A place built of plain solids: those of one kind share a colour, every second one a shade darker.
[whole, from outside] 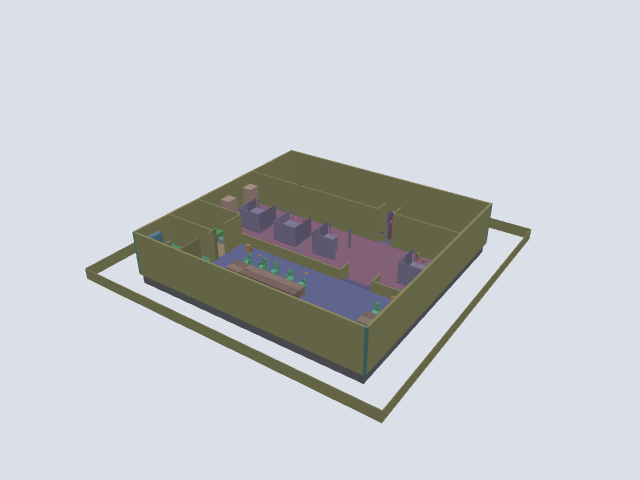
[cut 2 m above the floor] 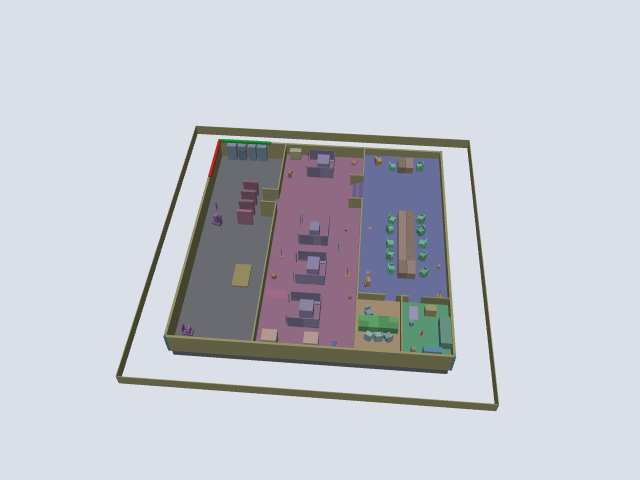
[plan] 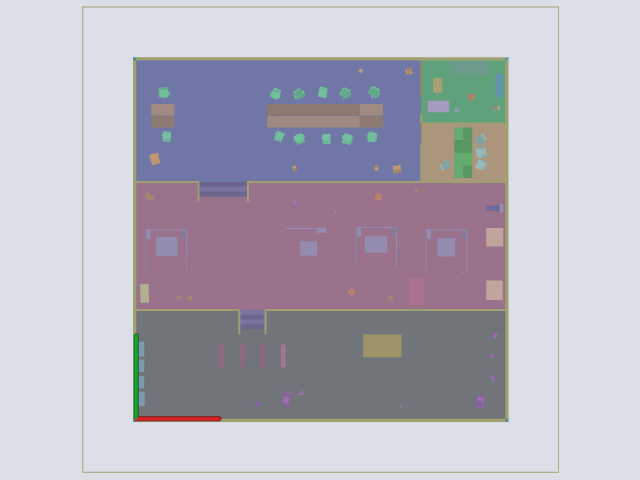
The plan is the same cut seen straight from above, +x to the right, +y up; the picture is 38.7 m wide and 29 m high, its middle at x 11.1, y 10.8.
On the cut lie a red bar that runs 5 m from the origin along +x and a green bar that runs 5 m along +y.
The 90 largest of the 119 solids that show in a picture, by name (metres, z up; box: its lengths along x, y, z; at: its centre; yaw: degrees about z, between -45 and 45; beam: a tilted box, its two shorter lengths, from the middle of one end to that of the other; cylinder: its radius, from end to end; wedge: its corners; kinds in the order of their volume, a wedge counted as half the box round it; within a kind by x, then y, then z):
{
 "desks_1": {"box": [17.22, 7.34, 1.22], "at": [8.61, 17.97, 0.56]},
 "cells_1": {"box": [22.29, 7.74, 0.77], "at": [11.14, 10.44, 0.33]},
 "wall_1": {"box": [0.06, 28.16, 1.05], "at": [-3.23, 10.82, 0.47]},
 "wall_2": {"box": [0.2, 21.64, 4.15], "at": [-0.1, 10.82, 2.02]},
 "wall_3": {"box": [3.7, 0.12, 2.22], "at": [1.85, 14.31, 1.06]},
 "wall_4": {"box": [6.23, 0.12, 4.15], "at": [3.11, 6.57, 2.02]},
 "wall_5": {"box": [0.12, 1.26, 2.22], "at": [3.76, 13.74, 1.06]},
 "wall_6": {"box": [0.12, 1.47, 4.15], "at": [6.23, 5.83, 2.02]},
 "wall_7": {"box": [0.12, 1.26, 2.22], "at": [6.75, 13.74, 1.06]},
 "wall_8": {"box": [0.12, 1.47, 4.15], "at": [7.81, 5.83, 2.02]},
 "wall_9": {"box": [28.81, 0.06, 1.05], "at": [11.14, -3.23, 0.47]},
 "wall_10": {"box": [22.29, 0.2, 4.15], "at": [11.14, -0.1, 2.02]},
 "wall_11": {"box": [22.29, 0.2, 4.15], "at": [11.14, 21.74, 2.02]},
 "wall_12": {"box": [28.81, 0.06, 1.05], "at": [11.14, 24.87, 0.47]},
 "wall_13": {"box": [10.4, 0.12, 2.22], "at": [12.01, 14.31, 1.06]},
 "wall_14": {"box": [14.48, 0.12, 4.15], "at": [15.05, 6.57, 2.02]},
 "wall_15": {"box": [0.12, 2.24, 4.15], "at": [17.22, 15.43, 2.02]},
 "wall_16": {"box": [0.12, 0.4, 4.15], "at": [17.22, 17.65, 2.02]},
 "wall_17": {"box": [0.12, 0.6, 4.15], "at": [17.22, 18.15, 2.02]},
 "wall_18": {"box": [0.12, 2.2, 4.15], "at": [17.22, 20.54, 2.02]},
 "wall_19": {"box": [5.07, 0.12, 4.15], "at": [19.75, 14.31, 2.02]},
 "wall_20": {"box": [5.07, 0.12, 4.15], "at": [19.75, 17.85, 2.02]},
 "wall_21": {"box": [0.2, 21.64, 4.15], "at": [22.39, 10.82, 2.02]},
 "wall_22": {"box": [0.06, 28.16, 1.05], "at": [25.52, 10.82, 0.47]},
 "workshop_1": {"box": [5.07, 3.8, 1.22], "at": [19.75, 19.74, 0.56]},
 "meeting_1": {"box": [5.07, 3.54, 1.22], "at": [19.75, 16.08, 0.56]},
 "phone_booth_1": {"box": [1.0, 1.17, 2.34], "at": [21.65, 7.77, 1.84]},
 "phone_booth_2": {"box": [0.98, 1.17, 2.34], "at": [21.66, 7.77, 1.84]},
 "phone_booth_3": {"box": [1.02, 1.11, 2.33], "at": [21.66, 10.97, 1.84]},
 "phone_booth_4": {"box": [1.01, 1.11, 2.33], "at": [21.66, 10.97, 1.84]},
 "cell_cells_1": {"box": [0.045, 2.43, 2.09], "at": [0.6, 10.2, 1.71]},
 "cell_cells_2": {"box": [2.43, 0.045, 2.09], "at": [1.82, 11.42, 1.71]},
 "cell_cells_3": {"box": [1.3, 1.15, 1.45], "at": [1.83, 10.41, 1.39]},
 "cell_cells_4": {"box": [0.045, 2.43, 2.09], "at": [3.03, 10.2, 1.71]},
 "cell_cells_5": {"box": [2.43, 0.04, 2.08], "at": [10.28, 11.5, 1.71]},
 "cell_cells_6": {"box": [1.02, 0.85, 1.46], "at": [10.41, 10.29, 1.4]},
 "cell_cells_7": {"box": [0.04, 2.43, 2.08], "at": [11.5, 10.28, 1.71]},
 "cell_cells_8": {"box": [0.045, 2.43, 2.0], "at": [13.3, 10.34, 1.67]},
 "cell_cells_9": {"box": [1.35, 1.0, 1.61], "at": [14.49, 10.52, 1.47]},
 "cell_cells_10": {"box": [2.43, 0.045, 2.0], "at": [14.52, 11.56, 1.67]},
 "cell_cells_11": {"box": [0.045, 2.43, 2.0], "at": [15.74, 10.34, 1.67]},
 "cell_cells_12": {"box": [0.045, 2.43, 2.04], "at": [17.54, 10.2, 1.69]},
 "cell_cells_13": {"box": [1.07, 1.1, 1.61], "at": [18.73, 10.36, 1.47]},
 "cell_cells_14": {"box": [2.43, 0.045, 2.04], "at": [18.75, 11.42, 1.69]},
 "cell_cells_15": {"box": [0.045, 2.43, 2.04], "at": [19.97, 10.2, 1.69]},
 "desk_desks_1": {"box": [1.4, 0.7, 0.8], "at": [1.61, 17.95, 1.52]},
 "desk_desks_2": {"box": [1.4, 0.7, 0.8], "at": [1.61, 18.67, 1.52]},
 "desk_desks_3": {"box": [1.4, 0.7, 0.8], "at": [8.61, 17.95, 1.52]},
 "desk_desks_4": {"box": [1.4, 0.7, 0.8], "at": [8.61, 18.67, 1.52]},
 "desk_desks_5": {"box": [1.4, 0.7, 0.8], "at": [10.01, 17.95, 1.52]},
 "desk_desks_6": {"box": [1.4, 0.7, 0.8], "at": [10.01, 18.67, 1.52]},
 "desk_desks_7": {"box": [1.4, 0.7, 0.8], "at": [11.41, 17.95, 1.52]},
 "desk_desks_8": {"box": [1.4, 0.7, 0.8], "at": [11.41, 18.67, 1.52]},
 "desk_desks_9": {"box": [1.4, 0.7, 0.79], "at": [12.81, 17.95, 1.51]},
 "desk_desks_10": {"box": [1.4, 0.7, 0.8], "at": [12.81, 18.67, 1.52]},
 "desk_desks_11": {"box": [1.4, 0.7, 0.8], "at": [14.21, 17.95, 1.52]},
 "desk_desks_12": {"box": [1.4, 0.7, 0.8], "at": [14.21, 18.67, 1.52]},
 "lockers_1": {"box": [0.45, 0.76, 1.85], "at": [0.24, 2.2, 0.88]},
 "lockers_2": {"box": [0.52, 0.9, 1.85], "at": [0.25, 1.2, 0.88]},
 "lockers_3": {"box": [0.47, 0.76, 1.85], "at": [0.25, 3.2, 0.88]},
 "lockers_4": {"box": [0.47, 0.9, 1.85], "at": [0.25, 4.2, 0.88]},
 "gates_1": {"box": [0.28, 1.38, 1.81], "at": [5.15, 3.8, 0.86]},
 "gates_2": {"box": [0.3, 1.38, 1.81], "at": [6.39, 3.8, 0.86]},
 "gates_3": {"box": [0.3, 1.38, 1.81], "at": [7.64, 3.8, 0.86]},
 "gates_4": {"box": [0.28, 1.38, 1.81], "at": [8.88, 3.8, 0.86]},
 "meeting_table_meeting_1": {"box": [0.55, 0.75, 0.78], "at": [19.48, 14.92, 1.51]},
 "meeting_table_meeting_2": {"box": [0.55, 0.75, 0.78], "at": [19.48, 17.23, 1.51]},
 "meeting_table_meeting_3": {"box": [1.09, 0.78, 0.78], "at": [19.75, 15.69, 1.51]},
 "meeting_table_meeting_4": {"box": [1.09, 0.78, 0.78], "at": [19.75, 16.46, 1.51]},
 "meeting_table_meeting_5": {"box": [0.54, 0.75, 0.78], "at": [20.03, 14.92, 1.51]},
 "meeting_table_meeting_6": {"box": [0.54, 0.75, 0.78], "at": [20.03, 17.23, 1.51]},
 "bench_workshop_1": {"box": [2.4, 0.85, 1.02], "at": [20.15, 21.19, 1.63]},
 "steps_1": {"box": [2.87, 0.3, 0.2], "at": [5.25, 13.57, 0.77]},
 "steps_2": {"box": [2.87, 0.3, 0.35], "at": [5.25, 13.87, 0.84]},
 "steps_3": {"box": [2.87, 0.3, 0.5], "at": [5.25, 14.17, 0.92]},
 "steps_4": {"box": [1.58, 0.29, 0.41], "at": [7.02, 5.85, 0.15]},
 "steps_5": {"box": [1.58, 0.29, 0.59], "at": [7.02, 6.14, 0.24]},
 "steps_6": {"box": [1.58, 0.29, 0.77], "at": [7.02, 6.43, 0.33]},
 "shelf_workshop_1": {"box": [0.46, 1.4, 2.11], "at": [21.94, 20.14, 2.17]},
 "onway_lane_1": {"box": [2.32, 1.38, 0.22], "at": [14.87, 4.4, 0.06]},
 "cart_1": {"box": [0.52, 1.1, 1.1], "at": [0.5, 7.58, 1.22], "yaw": 1.4},
 "chest_workshop_1": {"box": [0.55, 0.9, 0.99], "at": [18.22, 20.14, 1.61]},
 "chair_desks_1": {"box": [0.53, 0.47, 0.57], "at": [1.67, 19.65, 1.4], "yaw": 4.1},
 "chair_desks_2": {"box": [0.53, 0.47, 0.56], "at": [9.85, 19.59, 1.4], "yaw": 32.6},
 "chair_desks_3": {"box": [0.5, 0.53, 0.57], "at": [11.26, 19.67, 1.41], "yaw": -11.6},
 "wall_corner_1": {"box": [0.2, 0.2, 4.15], "at": [-0.1, 21.74, 2.02]},
 "wall_corner_2": {"box": [0.2, 0.2, 4.15], "at": [22.39, 21.74, 2.02]},
 "meeting_chair_meeting_1": {"box": [0.47, 0.53, 0.56], "at": [20.78, 16.08, 1.4], "yaw": 7.9},
 "meeting_chair_meeting_2": {"box": [0.5, 0.53, 0.54], "at": [20.79, 16.84, 1.39], "yaw": 34.4},
 "clutter_room_desks_1": {"box": [0.53, 0.53, 0.53], "at": [1.1, 15.76, 1.38], "yaw": 15.7}
}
